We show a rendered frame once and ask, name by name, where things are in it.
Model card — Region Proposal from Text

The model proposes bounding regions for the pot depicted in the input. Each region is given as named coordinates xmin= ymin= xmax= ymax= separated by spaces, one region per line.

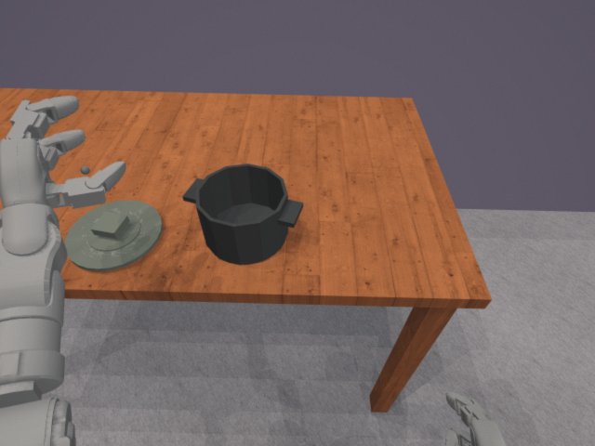
xmin=182 ymin=164 xmax=303 ymax=265

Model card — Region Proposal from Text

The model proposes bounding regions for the left robot upper arm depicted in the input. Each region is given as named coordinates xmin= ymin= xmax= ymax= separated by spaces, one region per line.
xmin=0 ymin=398 xmax=76 ymax=446

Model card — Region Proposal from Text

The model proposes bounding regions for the knob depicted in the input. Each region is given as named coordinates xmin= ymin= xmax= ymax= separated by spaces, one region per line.
xmin=91 ymin=212 xmax=130 ymax=239

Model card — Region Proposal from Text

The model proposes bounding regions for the right robot hand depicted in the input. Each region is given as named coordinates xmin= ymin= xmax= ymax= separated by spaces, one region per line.
xmin=440 ymin=391 xmax=508 ymax=446

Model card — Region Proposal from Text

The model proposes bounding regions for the table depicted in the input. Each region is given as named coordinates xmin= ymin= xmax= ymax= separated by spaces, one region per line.
xmin=0 ymin=88 xmax=492 ymax=413

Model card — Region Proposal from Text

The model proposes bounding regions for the lid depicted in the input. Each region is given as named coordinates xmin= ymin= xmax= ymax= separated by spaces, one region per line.
xmin=65 ymin=200 xmax=163 ymax=271

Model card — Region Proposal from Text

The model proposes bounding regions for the robot left forearm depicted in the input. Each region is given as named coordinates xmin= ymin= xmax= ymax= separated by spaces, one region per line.
xmin=0 ymin=203 xmax=67 ymax=408

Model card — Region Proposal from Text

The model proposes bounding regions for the left robot hand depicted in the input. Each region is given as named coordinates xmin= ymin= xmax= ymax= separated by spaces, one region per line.
xmin=0 ymin=96 xmax=126 ymax=209

